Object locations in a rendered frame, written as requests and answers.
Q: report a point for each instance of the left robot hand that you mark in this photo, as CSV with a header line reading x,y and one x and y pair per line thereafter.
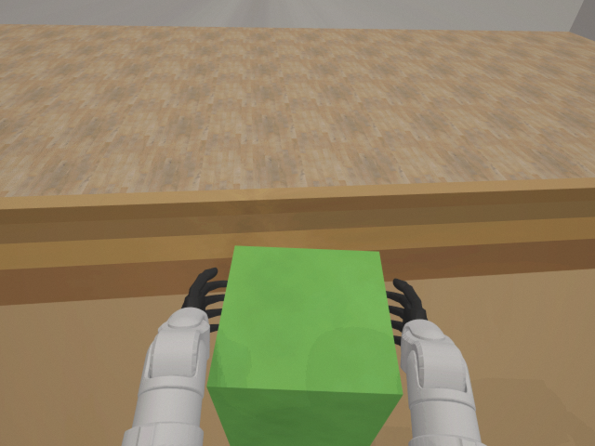
x,y
197,299

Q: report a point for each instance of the right robot forearm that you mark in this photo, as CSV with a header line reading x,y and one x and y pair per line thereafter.
x,y
439,391

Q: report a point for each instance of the left robot forearm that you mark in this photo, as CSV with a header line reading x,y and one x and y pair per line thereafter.
x,y
172,384

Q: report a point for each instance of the right robot hand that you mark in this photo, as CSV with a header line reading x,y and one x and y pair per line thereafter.
x,y
412,307

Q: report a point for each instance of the carton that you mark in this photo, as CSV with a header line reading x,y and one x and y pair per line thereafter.
x,y
305,354

